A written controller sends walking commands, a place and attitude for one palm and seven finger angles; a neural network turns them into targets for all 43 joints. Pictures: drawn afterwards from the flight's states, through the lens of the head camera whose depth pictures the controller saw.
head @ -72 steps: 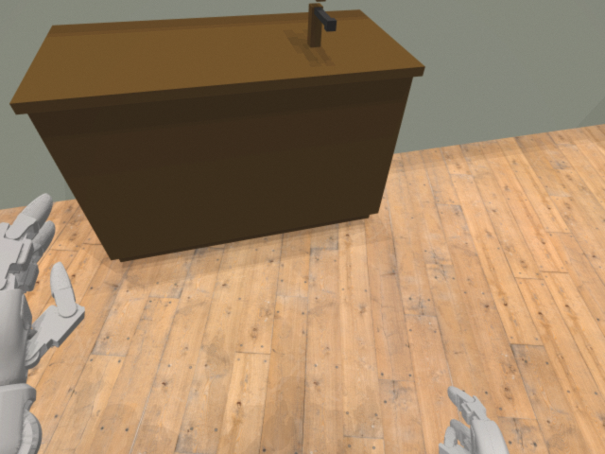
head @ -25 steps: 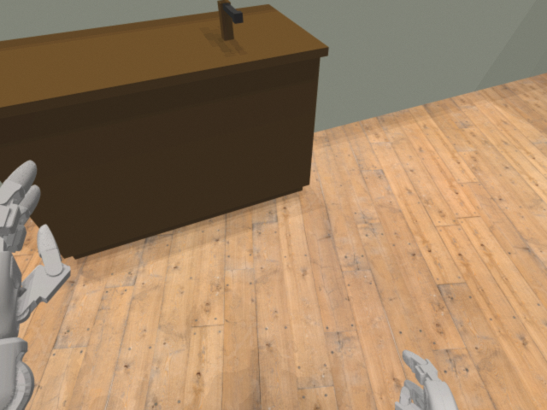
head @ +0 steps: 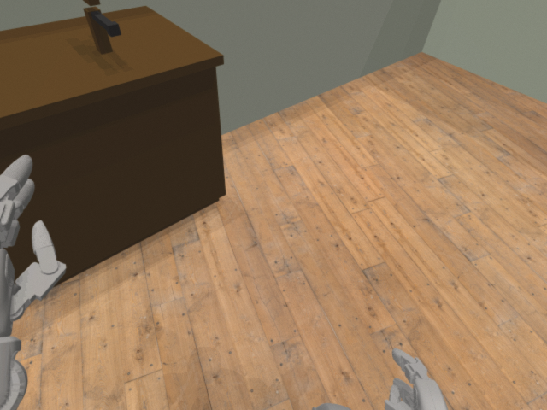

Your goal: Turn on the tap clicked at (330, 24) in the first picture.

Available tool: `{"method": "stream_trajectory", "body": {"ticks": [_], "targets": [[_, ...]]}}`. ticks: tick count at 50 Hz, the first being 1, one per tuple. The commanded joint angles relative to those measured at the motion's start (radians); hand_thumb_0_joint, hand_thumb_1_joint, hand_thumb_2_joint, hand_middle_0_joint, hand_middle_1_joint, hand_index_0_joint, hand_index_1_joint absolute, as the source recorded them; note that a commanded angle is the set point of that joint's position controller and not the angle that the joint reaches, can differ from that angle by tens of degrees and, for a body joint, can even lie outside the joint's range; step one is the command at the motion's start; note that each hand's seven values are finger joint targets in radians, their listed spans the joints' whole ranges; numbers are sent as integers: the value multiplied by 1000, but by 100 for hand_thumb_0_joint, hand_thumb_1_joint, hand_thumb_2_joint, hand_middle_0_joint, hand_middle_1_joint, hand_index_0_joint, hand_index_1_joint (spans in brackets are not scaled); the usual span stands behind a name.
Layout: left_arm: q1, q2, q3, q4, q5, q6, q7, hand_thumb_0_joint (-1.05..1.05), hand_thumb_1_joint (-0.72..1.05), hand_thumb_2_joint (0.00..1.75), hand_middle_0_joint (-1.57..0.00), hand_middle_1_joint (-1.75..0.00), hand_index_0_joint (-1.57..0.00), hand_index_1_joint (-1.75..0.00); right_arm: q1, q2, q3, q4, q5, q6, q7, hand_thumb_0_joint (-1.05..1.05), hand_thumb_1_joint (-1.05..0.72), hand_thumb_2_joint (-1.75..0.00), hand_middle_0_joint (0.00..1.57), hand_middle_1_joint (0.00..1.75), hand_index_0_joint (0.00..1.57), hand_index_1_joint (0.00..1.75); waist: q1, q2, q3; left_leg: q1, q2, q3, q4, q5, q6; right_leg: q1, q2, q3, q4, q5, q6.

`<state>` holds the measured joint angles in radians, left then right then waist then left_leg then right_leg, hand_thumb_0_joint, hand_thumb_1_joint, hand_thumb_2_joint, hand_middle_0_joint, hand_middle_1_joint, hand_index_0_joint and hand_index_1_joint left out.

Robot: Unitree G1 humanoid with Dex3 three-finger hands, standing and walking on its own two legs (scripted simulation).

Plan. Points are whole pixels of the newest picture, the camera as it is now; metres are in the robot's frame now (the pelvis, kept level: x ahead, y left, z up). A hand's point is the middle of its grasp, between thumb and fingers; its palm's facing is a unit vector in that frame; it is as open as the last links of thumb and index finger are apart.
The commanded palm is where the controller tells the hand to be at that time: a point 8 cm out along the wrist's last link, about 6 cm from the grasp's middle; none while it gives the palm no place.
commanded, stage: walk to a spot facing it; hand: left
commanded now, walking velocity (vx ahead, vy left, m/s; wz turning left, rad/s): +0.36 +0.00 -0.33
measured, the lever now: (113, 29) +0.98 +0.51 +0.12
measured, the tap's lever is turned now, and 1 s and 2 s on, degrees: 0 0 0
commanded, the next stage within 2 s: turn to face it in 0.92 s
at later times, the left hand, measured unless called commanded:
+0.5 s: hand (174, 148) +0.40 +0.18 +0.19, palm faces +0.33 -0.85 -0.42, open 7.4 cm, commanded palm +0.36 +0.22 +0.18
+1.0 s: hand (260, 100) +0.57 +0.07 +0.17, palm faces +0.26 -0.84 -0.48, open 7.4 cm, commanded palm +0.51 +0.13 +0.18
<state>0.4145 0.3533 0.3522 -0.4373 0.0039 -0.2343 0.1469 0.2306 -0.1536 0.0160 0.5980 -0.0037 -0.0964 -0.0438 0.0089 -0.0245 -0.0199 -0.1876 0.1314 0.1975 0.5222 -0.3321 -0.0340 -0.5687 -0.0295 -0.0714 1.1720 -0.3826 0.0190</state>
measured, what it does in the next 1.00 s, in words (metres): walks ahead: right foot, then left foot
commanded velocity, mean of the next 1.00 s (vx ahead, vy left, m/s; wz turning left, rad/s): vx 0.33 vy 0.00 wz -0.04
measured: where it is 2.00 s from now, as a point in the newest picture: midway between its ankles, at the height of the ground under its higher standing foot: (332, 374)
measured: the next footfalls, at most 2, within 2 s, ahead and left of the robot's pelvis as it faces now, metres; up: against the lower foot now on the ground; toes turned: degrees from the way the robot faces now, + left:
right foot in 0.20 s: +0.16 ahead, -0.16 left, +0.00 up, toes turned -15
left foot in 0.48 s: +0.30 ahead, +0.09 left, +0.00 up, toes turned +4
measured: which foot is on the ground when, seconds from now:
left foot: down 0.00-0.20, up 0.22-0.46, down 0.48-0.82, up 0.84-1.00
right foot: up 0.00-0.18, down 0.20-0.50, up 0.52-0.80, down 0.82-1.00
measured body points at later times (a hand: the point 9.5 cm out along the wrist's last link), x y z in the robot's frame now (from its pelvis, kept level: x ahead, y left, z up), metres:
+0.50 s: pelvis +0.17 -0.04 -0.02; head +0.19 -0.02 +0.43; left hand +0.38 +0.22 +0.21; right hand +0.29 -0.32 -0.09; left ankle +0.27 +0.08 -0.74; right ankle +0.12 -0.15 -0.73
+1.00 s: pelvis +0.32 -0.12 +0.00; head +0.35 -0.16 +0.44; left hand +0.55 +0.12 +0.20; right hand +0.43 -0.38 -0.13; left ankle +0.31 +0.02 -0.63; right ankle +0.30 -0.18 -0.74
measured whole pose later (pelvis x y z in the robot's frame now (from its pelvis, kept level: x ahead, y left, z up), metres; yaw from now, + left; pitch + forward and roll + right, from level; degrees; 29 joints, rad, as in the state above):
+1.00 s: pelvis +0.32 -0.12 +0.00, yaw -8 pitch +1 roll +1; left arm 0.47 0.35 0.36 -0.49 -0.02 -0.20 0.15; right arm 0.18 -0.23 -0.01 0.66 0.01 -0.01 -0.05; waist -0.02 0.05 0.07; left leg -0.58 0.09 0.07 1.29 -0.38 -0.04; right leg -0.25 -0.06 -0.23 0.57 -0.34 -0.07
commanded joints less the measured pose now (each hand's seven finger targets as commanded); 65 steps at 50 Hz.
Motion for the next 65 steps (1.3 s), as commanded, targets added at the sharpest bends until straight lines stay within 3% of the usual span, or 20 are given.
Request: {"method": "stream_trajectory", "body": {"ticks": [1,7,8,10,12,17,22,23,25,26,31,39,40,41,43,50,60,61,63,65], "targets": [[-93,153,85,-257,16,-65,5,0,90,90,-20,-30,-20,-30,-60,-163,-61,-127,-13,-51,-12,0,-90,-90,20,30,20,30,-20,265,45,40,242,-84,-256,239,142,-64,-63,-72,-200,61,4],[-35,188,133,-245,-2,-52,2,0,90,90,-20,-30,-20,-30,-62,-151,-60,-136,-4,-47,-11,0,-90,-90,20,30,20,30,-6,242,-93,37,161,70,127,542,96,388,88,-237,-624,151,-28],[8,190,132,-237,-3,-40,4,0,90,90,-20,-30,-20,-30,-72,-139,-58,-141,6,-44,-7,0,-90,-90,20,30,20,30,11,146,-149,-62,132,69,315,507,83,544,52,-164,-658,187,-59],[11,326,266,-331,-16,-60,24,0,90,90,-20,-30,-20,-30,-121,-111,-47,-176,11,-37,5,0,-90,-90,20,30,20,30,21,-200,-237,-549,-48,-31,832,-238,34,817,-339,549,-714,649,-283],[86,295,271,-343,-35,-63,17,0,90,90,-20,-30,-20,-30,-96,-130,-53,-137,5,-19,20,0,-90,-90,20,30,20,30,7,-143,-227,-586,20,-209,910,-211,17,718,-380,557,-761,364,-286],[89,227,244,-389,-34,-71,28,0,90,90,-20,-30,-20,-30,-123,-134,-49,-119,5,35,4,0,-90,-90,20,30,20,30,-30,-102,-105,-360,82,-176,485,-91,6,341,-289,176,-800,303,-215],[7,193,182,-302,-32,-64,43,0,90,90,-20,-30,-20,-30,-90,-146,-64,-131,-5,14,-39,0,-90,-90,20,30,20,30,-28,-27,-80,5,-38,10,36,93,17,238,-169,57,-697,-17,-126],[-22,171,149,-284,-28,-62,35,0,90,90,-20,-30,-20,-30,-77,-169,-75,-139,0,10,-51,0,-90,-90,20,30,20,30,-42,96,-58,72,4,-78,-43,20,41,172,-130,28,-558,-52,-95],[-113,164,130,-265,-29,-88,28,0,90,90,-20,-30,-20,-30,-88,-186,-68,-147,1,2,-47,0,-90,-90,20,30,20,30,-51,440,-30,87,319,-628,-320,-200,190,-34,36,-29,-64,-262,-24],[-134,198,138,-214,-18,-89,22,0,90,90,-20,-30,-20,-30,-102,-164,-55,-141,-9,-11,-42,0,-90,-90,20,30,20,30,-47,385,19,1,364,-696,-366,-302,231,-78,-21,49,44,-193,-29],[-70,123,64,-354,-12,-65,8,0,90,90,-20,-30,-20,-30,-84,-157,-63,-132,-4,-42,-21,0,-90,-90,20,30,20,30,-13,292,-29,51,236,-279,-255,-3,176,-50,-66,-9,-103,-28,-8],[-29,169,132,-243,-20,-14,30,0,90,90,-20,-30,-20,-30,-103,-135,-49,-142,-3,-14,-37,0,-90,-90,20,30,20,30,-7,204,-74,-59,173,-52,-22,104,103,382,22,-164,-649,95,-8],[-36,185,141,-216,-17,-6,30,0,90,90,-20,-30,-20,-30,-101,-124,-48,-137,1,-5,-37,0,-90,-90,20,30,20,30,2,79,-96,-147,123,-15,176,81,86,483,-32,-64,-715,85,-43],[-48,218,157,-211,-13,-1,34,0,90,90,-20,-30,-20,-30,-97,-95,-48,-144,10,6,-35,0,-90,-90,20,30,20,30,2,-208,-127,-363,1,40,489,-75,48,606,-244,305,-809,130,-144],[-65,227,169,-227,-44,-3,28,0,90,90,-20,-30,-20,-30,-140,-131,-53,-138,12,-3,-19,0,-90,-90,20,30,20,30,7,-246,-130,-555,-40,-189,802,-193,20,630,-399,576,-893,162,-218],[58,206,174,-273,-26,-52,33,0,90,90,-20,-30,-20,-30,-124,-132,-52,-115,2,48,-16,0,-90,-90,20,30,20,30,-21,-57,-52,-528,5,-137,608,31,-3,555,-316,28,-816,699,-155],[45,223,176,-356,-23,-59,73,0,90,90,-20,-30,-20,-30,-63,-115,-75,-173,2,18,-39,0,-90,-90,20,30,20,30,-18,-83,-139,-110,-143,81,18,179,30,550,-290,-135,-479,982,-75],[16,225,167,-370,-26,-64,71,0,90,90,-20,-30,-20,-30,-52,-119,-80,-175,2,16,-42,0,-90,-90,20,30,20,30,-47,-16,-175,54,-138,46,-57,288,46,445,-266,-144,-319,879,-36],[-2,234,170,-400,-48,-81,58,0,90,90,-20,-30,-20,-30,-61,-151,-84,-185,13,-2,-26,0,-90,-90,20,30,20,30,-17,303,-219,278,296,-608,-59,1044,290,84,-30,-43,104,-269,52],[-3,271,206,-351,-33,-67,32,0,90,90,-20,-30,-20,-30,-83,-180,-100,-156,10,-11,-2,0,-90,-90,20,30,20,30,-26,226,-203,204,321,-639,-88,898,307,-2,-47,86,201,-258,59]]}}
